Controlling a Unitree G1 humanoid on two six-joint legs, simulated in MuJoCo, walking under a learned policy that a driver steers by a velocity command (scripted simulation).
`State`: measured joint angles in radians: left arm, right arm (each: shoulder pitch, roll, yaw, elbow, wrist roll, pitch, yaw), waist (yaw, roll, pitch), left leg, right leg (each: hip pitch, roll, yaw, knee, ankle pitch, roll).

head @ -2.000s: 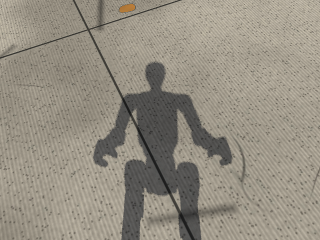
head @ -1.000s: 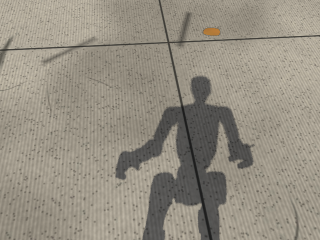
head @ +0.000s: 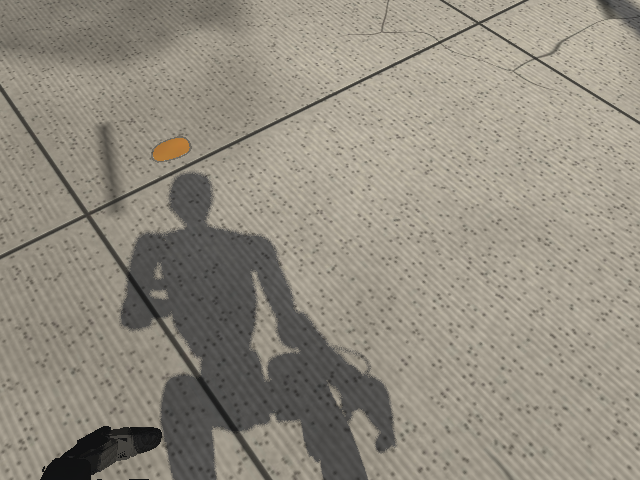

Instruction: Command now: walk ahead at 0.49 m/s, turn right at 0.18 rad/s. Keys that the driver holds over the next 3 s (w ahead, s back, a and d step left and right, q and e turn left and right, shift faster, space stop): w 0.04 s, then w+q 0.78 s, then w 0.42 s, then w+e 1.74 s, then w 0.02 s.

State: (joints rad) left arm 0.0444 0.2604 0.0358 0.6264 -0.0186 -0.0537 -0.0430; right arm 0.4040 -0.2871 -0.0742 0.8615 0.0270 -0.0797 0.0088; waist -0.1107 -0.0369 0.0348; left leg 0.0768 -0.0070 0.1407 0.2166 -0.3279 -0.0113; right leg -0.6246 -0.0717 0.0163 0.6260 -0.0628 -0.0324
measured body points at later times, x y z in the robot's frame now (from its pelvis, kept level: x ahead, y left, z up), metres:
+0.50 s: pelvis +0.28 -0.02 +0.00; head +0.30 -0.01 +0.45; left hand +0.27 +0.27 -0.12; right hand +0.50 -0.23 -0.10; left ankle +0.43 +0.15 -0.69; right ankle +0.18 -0.13 -0.73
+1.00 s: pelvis +0.55 +0.08 +0.01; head +0.58 +0.11 +0.46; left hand +0.65 +0.39 -0.08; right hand +0.73 -0.15 -0.10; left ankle +0.45 +0.13 -0.73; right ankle +0.79 +0.01 -0.69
